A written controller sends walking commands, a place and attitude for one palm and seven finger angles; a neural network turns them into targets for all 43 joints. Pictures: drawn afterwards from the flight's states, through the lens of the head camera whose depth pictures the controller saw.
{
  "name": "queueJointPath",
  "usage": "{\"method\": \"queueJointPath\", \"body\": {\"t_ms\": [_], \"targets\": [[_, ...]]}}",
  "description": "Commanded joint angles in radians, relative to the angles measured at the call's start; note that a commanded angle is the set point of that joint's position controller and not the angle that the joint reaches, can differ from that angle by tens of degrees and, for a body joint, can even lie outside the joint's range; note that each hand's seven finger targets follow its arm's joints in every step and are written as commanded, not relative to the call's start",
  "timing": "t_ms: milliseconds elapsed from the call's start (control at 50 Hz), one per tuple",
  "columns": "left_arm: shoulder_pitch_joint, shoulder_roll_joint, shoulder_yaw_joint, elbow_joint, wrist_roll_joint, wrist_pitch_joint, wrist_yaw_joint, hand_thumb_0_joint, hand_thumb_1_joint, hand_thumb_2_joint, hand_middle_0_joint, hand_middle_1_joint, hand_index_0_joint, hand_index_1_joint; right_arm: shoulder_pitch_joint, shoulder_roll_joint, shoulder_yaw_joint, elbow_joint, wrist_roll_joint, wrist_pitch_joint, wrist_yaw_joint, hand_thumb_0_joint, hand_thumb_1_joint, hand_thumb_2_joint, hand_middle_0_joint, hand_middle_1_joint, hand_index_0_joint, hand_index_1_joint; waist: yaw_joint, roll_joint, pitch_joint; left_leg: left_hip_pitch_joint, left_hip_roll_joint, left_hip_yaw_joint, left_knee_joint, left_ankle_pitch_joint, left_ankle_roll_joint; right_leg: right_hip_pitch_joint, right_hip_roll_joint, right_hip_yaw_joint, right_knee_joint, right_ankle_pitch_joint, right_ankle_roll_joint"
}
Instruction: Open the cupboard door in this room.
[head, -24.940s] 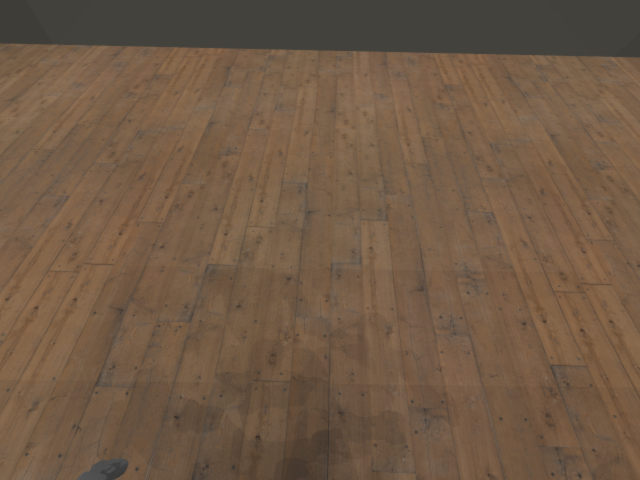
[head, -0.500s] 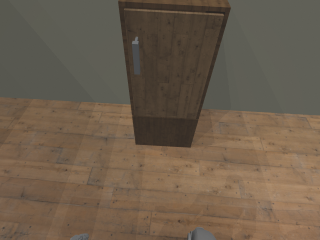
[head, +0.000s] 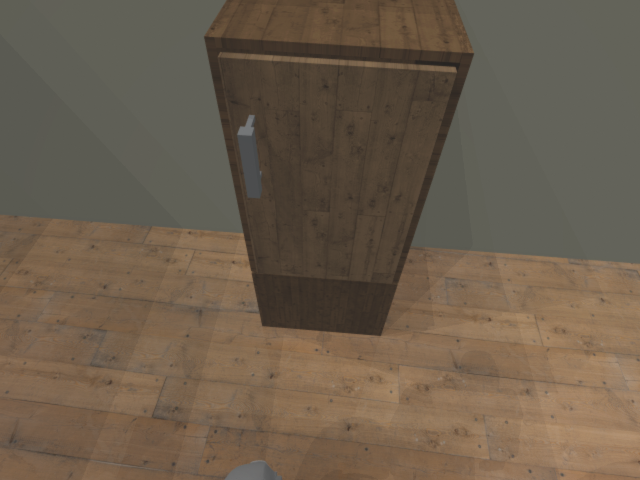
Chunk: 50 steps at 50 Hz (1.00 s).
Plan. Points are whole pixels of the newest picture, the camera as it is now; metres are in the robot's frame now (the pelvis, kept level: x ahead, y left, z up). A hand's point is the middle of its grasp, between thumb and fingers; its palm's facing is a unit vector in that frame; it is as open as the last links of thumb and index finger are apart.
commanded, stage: come to a stop and stand still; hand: left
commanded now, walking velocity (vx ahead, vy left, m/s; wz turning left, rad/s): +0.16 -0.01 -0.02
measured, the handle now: (253, 157) +0.63 +0.18 +0.02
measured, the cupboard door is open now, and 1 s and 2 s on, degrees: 0 0 0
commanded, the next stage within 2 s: look again from close up in 1.62 s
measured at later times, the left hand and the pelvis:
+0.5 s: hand (203, 471) +0.15 +0.18 -0.17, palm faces +0.00 -0.97 -0.25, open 7.4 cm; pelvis +0.07 -0.02 +0.00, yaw -2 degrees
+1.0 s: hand out of the picture +0.05 +0.18 -0.17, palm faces +0.05 -0.97 -0.23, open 7.4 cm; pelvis +0.02 -0.01 +0.00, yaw -1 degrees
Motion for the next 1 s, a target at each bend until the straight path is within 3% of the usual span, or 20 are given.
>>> {"method": "queueJointPath", "body": {"t_ms": [0,20,40,60,80,140,240,340,400,460,480,500,520,540,600,700,840,920,940,980], "targets": [[0.0,0.141,0.022,-0.032,-0.013,-0.002,0.007,0.0,0.9,0.9,-0.2,-0.3,-0.2,-0.3,0.118,-0.031,0.007,-0.009,-0.001,-0.03,-0.004,0.0,-0.9,-0.9,0.2,0.3,0.2,0.3,-0.056,-0.087,-0.009,0.292,-0.033,0.037,-0.223,0.121,0.013,-0.153,-0.198,0.117,-0.033,0.206,-0.095],[0.024,0.115,0.015,-0.033,-0.014,0.003,0.003,0.0,0.9,0.9,-0.2,-0.3,-0.2,-0.3,0.193,-0.08,-0.004,0.013,-0.005,-0.038,-0.011,0.0,-0.9,-0.9,0.2,0.3,0.2,0.3,-0.082,0.038,-0.051,0.448,0.019,-0.029,-0.274,0.147,0.033,-0.238,-0.145,0.092,0.128,0.154,-0.066],[0.046,0.07,0.007,-0.047,-0.017,0.006,-0.002,0.0,0.9,0.9,-0.2,-0.3,-0.2,-0.3,0.276,-0.174,-0.024,0.024,-0.012,-0.041,-0.021,0.0,-0.9,-0.9,0.2,0.3,0.2,0.3,-0.101,0.253,-0.088,0.547,0.225,-0.288,-0.346,0.218,0.109,-0.384,-0.037,0.013,0.343,-0.11,-0.013],[0.036,0.06,0.0,-0.06,-0.015,0.009,0.005,0.0,0.9,0.9,-0.2,-0.3,-0.2,-0.3,0.302,-0.201,-0.025,0.032,-0.007,-0.029,-0.029,0.0,-0.9,-0.9,0.2,0.3,0.2,0.3,-0.107,0.323,-0.112,0.494,0.335,-0.42,-0.45,0.281,0.177,-0.398,-0.004,0.041,0.53,-0.345,0.005],[0.014,0.057,-0.002,-0.053,-0.016,0.025,0.013,0.0,0.9,0.9,-0.2,-0.3,-0.2,-0.3,0.229,-0.18,-0.015,0.019,-0.005,-0.021,-0.043,0.0,-0.9,-0.9,0.2,0.3,0.2,0.3,-0.083,0.255,-0.069,0.373,0.34,-0.394,-0.463,0.354,0.196,-0.378,-0.048,0.126,0.597,-0.321,0.004],[0.049,0.041,-0.007,-0.007,-0.02,0.041,0.013,0.0,0.9,0.9,-0.2,-0.3,-0.2,-0.3,0.052,-0.091,0.016,-0.011,0.004,-0.027,-0.059,0.0,-0.9,-0.9,0.2,0.3,0.2,0.3,-0.003,0.073,-0.036,0.294,0.251,-0.194,-0.418,0.676,0.19,-0.295,-0.091,0.155,0.525,-0.186,0.035],[0.027,0.08,0.021,-0.053,-0.009,0.088,0.021,0.0,0.9,0.9,-0.2,-0.3,-0.2,-0.3,0.077,-0.113,-0.014,0.003,0.011,-0.005,-0.072,0.0,-0.9,-0.9,0.2,0.3,0.2,0.3,-0.014,0.067,-0.099,0.363,0.253,-0.121,-0.373,0.87,0.195,-0.345,-0.056,0.153,0.601,-0.122,0.052],[-0.038,0.079,0.033,-0.124,-0.009,0.107,0.018,0.0,0.9,0.9,-0.2,-0.3,-0.2,-0.3,0.028,-0.126,-0.033,-0.027,-0.001,0.012,-0.066,0.0,-0.9,-0.9,0.2,0.3,0.2,0.3,-0.008,0.132,-0.076,0.308,0.239,-0.091,-0.352,0.734,0.194,-0.361,-0.043,0.17,0.595,-0.122,0.047],[-0.069,0.074,0.026,-0.15,-0.012,0.099,0.018,0.0,0.9,0.9,-0.2,-0.3,-0.2,-0.3,0.011,-0.136,-0.043,-0.036,-0.007,0.02,-0.055,0.0,-0.9,-0.9,0.2,0.3,0.2,0.3,-0.014,0.2,-0.082,0.291,0.22,-0.094,-0.334,0.648,0.175,-0.278,-0.04,0.13,0.409,-0.119,0.033],[-0.011,0.093,0.025,-0.134,-0.009,0.072,0.019,0.0,0.9,0.9,-0.2,-0.3,-0.2,-0.3,0.013,-0.135,-0.047,-0.036,-0.001,0.029,-0.042,0.0,-0.9,-0.9,0.2,0.3,0.2,0.3,0.016,0.144,-0.101,0.255,0.161,-0.083,-0.249,0.457,0.115,-0.119,-0.031,0.085,0.099,0.083,0.03],[0.004,0.136,0.027,-0.132,-0.003,0.059,0.022,0.0,0.9,0.9,-0.2,-0.3,-0.2,-0.3,0.033,-0.104,-0.044,-0.031,0.005,0.029,-0.035,0.0,-0.9,-0.9,0.2,0.3,0.2,0.3,0.022,0.037,-0.116,0.224,0.098,-0.042,-0.165,0.289,0.06,-0.054,-0.083,0.128,-0.021,0.249,0.028],[-0.02,0.221,0.036,-0.14,0.007,0.047,0.031,0.0,0.9,0.9,-0.2,-0.3,-0.2,-0.3,0.077,-0.035,-0.031,-0.046,0.013,0.028,-0.028,0.0,-0.9,-0.9,0.2,0.3,0.2,0.3,0.001,-0.216,-0.122,0.079,-0.017,0.02,-0.032,-0.059,0.004,0.013,-0.286,0.358,-0.045,0.532,-0.034],[-0.027,0.253,0.033,-0.154,-0.001,0.048,0.026,0.0,0.9,0.9,-0.2,-0.3,-0.2,-0.3,0.059,-0.039,-0.026,-0.063,0.016,0.044,-0.027,0.0,-0.9,-0.9,0.2,0.3,0.2,0.3,0.018,-0.242,-0.102,0.073,-0.068,-0.042,0.089,-0.309,-0.002,-0.059,-0.397,0.379,-0.049,0.704,-0.127],[-0.027,0.256,0.042,-0.157,-0.006,0.048,0.029,0.0,0.9,0.9,-0.2,-0.3,-0.2,-0.3,0.048,-0.044,-0.027,-0.067,0.013,0.072,-0.035,0.0,-0.9,-0.9,0.2,0.3,0.2,0.3,0.022,-0.296,-0.108,0.086,-0.072,-0.104,0.201,-0.348,-0.001,-0.139,-0.408,0.427,-0.083,0.64,-0.16],[-0.135,0.218,0.042,-0.186,-0.007,0.055,0.033,0.0,0.9,0.9,-0.2,-0.3,-0.2,-0.3,0.071,-0.084,-0.033,-0.036,0.002,0.078,-0.026,0.0,-0.9,-0.9,0.2,0.3,0.2,0.3,-0.007,-0.191,-0.037,-0.019,-0.071,-0.147,0.407,-0.184,-0.009,-0.119,-0.331,0.354,-0.063,0.514,-0.162],[-0.094,0.217,0.049,-0.191,-0.008,0.051,0.036,0.0,0.9,0.9,-0.2,-0.3,-0.2,-0.3,0.071,-0.1,-0.027,-0.052,-0.001,0.077,-0.013,0.0,-0.9,-0.9,0.2,0.3,0.2,0.3,0.021,-0.198,-0.078,-0.045,-0.07,-0.152,0.387,-0.084,-0.032,-0.046,-0.308,0.333,-0.099,0.296,-0.133],[-0.067,0.235,0.055,-0.175,0.007,0.059,0.02,0.0,0.9,0.9,-0.2,-0.3,-0.2,-0.3,0.069,-0.064,-0.009,-0.063,0.007,0.054,-0.009,0.0,-0.9,-0.9,0.2,0.3,0.2,0.3,0.041,-0.247,-0.055,0.108,-0.082,-0.068,0.014,-0.17,-0.006,-0.095,-0.264,0.35,-0.194,-0.051,-0.134],[-0.112,0.212,0.045,-0.151,-0.006,0.065,0.019,0.0,0.9,0.9,-0.2,-0.3,-0.2,-0.3,0.219,-0.039,0.009,-0.008,0.006,0.027,-0.022,0.0,-0.9,-0.9,0.2,0.3,0.2,0.3,-0.03,-0.203,-0.083,0.367,-0.101,-0.027,-0.334,-0.015,0.014,-0.214,-0.185,0.288,-0.158,-0.156,-0.07],[-0.112,0.178,0.033,-0.146,-0.013,0.067,0.017,0.0,0.9,0.9,-0.2,-0.3,-0.2,-0.3,0.244,-0.054,0.01,0.004,0.007,0.017,-0.026,0.0,-0.9,-0.9,0.2,0.3,0.2,0.3,-0.04,-0.118,-0.081,0.438,-0.065,-0.07,-0.412,-0.005,0.017,-0.28,-0.141,0.25,-0.077,-0.18,-0.04],[-0.089,0.079,0.011,-0.159,-0.02,0.07,0.005,0.0,0.9,0.9,-0.2,-0.3,-0.2,-0.3,0.207,-0.166,-0.004,-0.021,-0.008,0.011,-0.036,0.0,-0.9,-0.9,0.2,0.3,0.2,0.3,-0.032,0.196,0.019,0.256,0.205,-0.406,-0.617,-0.361,0.122,-0.364,-0.013,0.088,0.178,-0.149,0.02]]}}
